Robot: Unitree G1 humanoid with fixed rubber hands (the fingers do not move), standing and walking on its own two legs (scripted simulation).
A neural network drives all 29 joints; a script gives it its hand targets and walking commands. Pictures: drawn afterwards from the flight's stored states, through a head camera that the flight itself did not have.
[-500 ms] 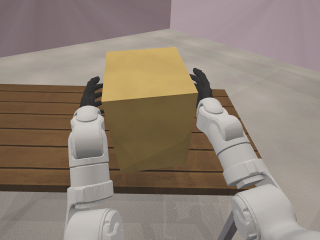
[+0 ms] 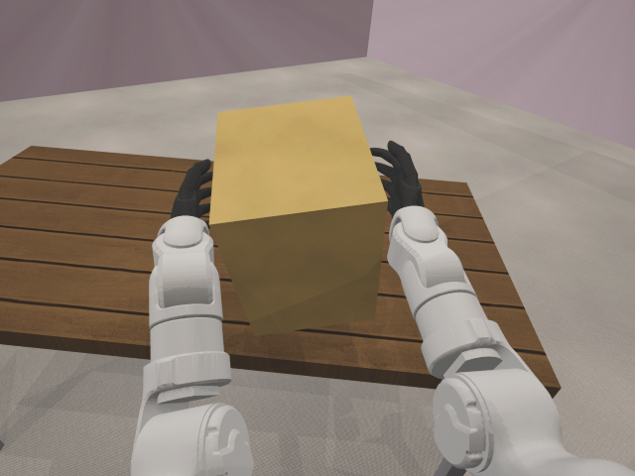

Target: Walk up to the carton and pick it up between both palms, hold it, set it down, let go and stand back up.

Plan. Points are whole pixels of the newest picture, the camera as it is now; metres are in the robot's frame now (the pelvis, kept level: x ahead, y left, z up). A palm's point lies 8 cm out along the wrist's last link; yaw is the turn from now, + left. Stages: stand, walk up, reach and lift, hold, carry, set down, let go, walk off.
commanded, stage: set down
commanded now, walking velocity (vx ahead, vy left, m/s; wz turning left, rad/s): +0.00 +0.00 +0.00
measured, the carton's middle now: (300, 221) +0.41 +0.02 +0.18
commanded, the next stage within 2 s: none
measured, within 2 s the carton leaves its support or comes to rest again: neither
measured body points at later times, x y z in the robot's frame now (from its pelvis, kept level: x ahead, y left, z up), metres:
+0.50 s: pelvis +0.02 +0.01 +0.00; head -0.02 +0.04 +0.45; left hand +0.41 +0.12 +0.18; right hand +0.41 -0.14 +0.18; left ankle +0.06 +0.10 -0.75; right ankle +0.02 -0.07 -0.75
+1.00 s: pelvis +0.03 +0.00 +0.00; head +0.01 +0.03 +0.45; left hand +0.42 +0.13 +0.14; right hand +0.42 -0.13 +0.15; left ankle +0.06 +0.10 -0.75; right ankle +0.02 -0.07 -0.75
